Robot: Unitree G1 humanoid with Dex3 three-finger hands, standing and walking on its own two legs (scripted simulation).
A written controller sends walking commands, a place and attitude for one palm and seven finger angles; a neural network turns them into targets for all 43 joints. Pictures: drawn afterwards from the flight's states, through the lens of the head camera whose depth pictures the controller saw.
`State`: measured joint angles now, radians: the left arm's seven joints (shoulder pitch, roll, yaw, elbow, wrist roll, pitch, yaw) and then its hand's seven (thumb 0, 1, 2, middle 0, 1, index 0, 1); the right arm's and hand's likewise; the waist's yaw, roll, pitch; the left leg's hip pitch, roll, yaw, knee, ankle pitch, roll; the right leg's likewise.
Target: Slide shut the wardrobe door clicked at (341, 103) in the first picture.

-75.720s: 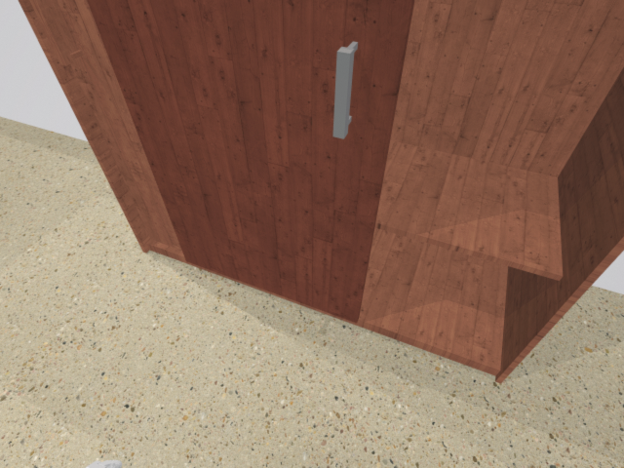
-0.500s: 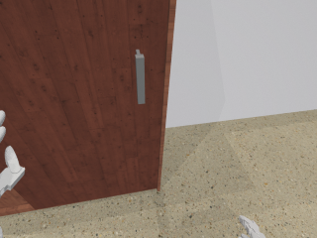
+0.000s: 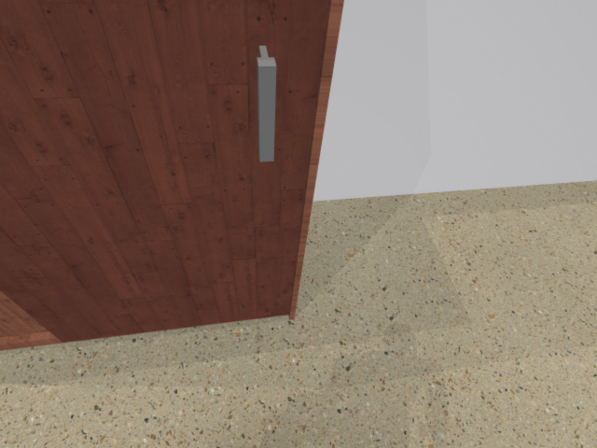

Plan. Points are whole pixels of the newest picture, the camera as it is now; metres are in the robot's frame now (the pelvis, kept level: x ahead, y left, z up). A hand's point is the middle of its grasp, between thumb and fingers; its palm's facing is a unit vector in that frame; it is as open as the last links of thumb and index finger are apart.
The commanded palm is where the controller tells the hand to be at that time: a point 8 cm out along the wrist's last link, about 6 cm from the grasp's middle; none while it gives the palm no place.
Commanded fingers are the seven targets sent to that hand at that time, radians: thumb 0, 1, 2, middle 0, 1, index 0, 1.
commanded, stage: let the arm hang, fingers relaxed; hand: left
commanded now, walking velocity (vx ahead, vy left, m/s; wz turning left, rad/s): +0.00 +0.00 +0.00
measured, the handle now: (264, 106) +0.57 +0.10 +0.14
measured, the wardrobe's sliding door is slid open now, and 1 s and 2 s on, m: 0.00 0.00 0.00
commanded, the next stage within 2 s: look to check the result in 0.72 s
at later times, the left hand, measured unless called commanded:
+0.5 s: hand out of the picture +0.02 +0.17 -0.17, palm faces -0.01 -0.98 -0.20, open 7.4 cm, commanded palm none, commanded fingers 0.00 0.90 0.90 -0.20 -0.30 -0.20 -0.30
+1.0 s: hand out of the picture +0.02 +0.17 -0.17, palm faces +0.00 -0.98 -0.20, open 7.4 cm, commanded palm none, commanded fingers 0.00 0.90 0.90 -0.20 -0.30 -0.20 -0.30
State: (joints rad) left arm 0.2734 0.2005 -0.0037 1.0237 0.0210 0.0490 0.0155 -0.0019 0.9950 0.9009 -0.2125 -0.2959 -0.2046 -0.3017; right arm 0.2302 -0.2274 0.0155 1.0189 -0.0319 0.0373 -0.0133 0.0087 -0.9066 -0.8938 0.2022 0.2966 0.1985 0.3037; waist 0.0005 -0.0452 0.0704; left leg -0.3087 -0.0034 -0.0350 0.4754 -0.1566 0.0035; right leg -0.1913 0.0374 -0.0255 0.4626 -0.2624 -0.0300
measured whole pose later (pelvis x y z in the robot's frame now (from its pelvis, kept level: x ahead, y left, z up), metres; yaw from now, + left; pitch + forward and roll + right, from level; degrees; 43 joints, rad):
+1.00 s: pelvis +0.03 -0.01 +0.01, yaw -1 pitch -1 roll +0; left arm 0.26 0.15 0.00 1.16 0.02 0.01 0.03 0.00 0.91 0.90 -0.20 -0.29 -0.20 -0.30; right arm 0.23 -0.16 0.00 1.15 -0.02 0.02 -0.04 0.00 -0.91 -0.89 0.20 0.30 0.20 0.30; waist 0.00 0.01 0.06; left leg -0.20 0.00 -0.01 0.39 -0.17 -0.01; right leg -0.09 0.04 0.00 0.38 -0.26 -0.04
